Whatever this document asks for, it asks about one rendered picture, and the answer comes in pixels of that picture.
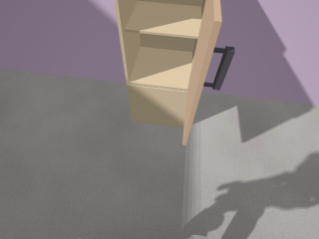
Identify handle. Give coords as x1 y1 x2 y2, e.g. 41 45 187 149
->
203 46 235 91

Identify cupboard door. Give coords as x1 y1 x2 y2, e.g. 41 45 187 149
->
182 0 222 145

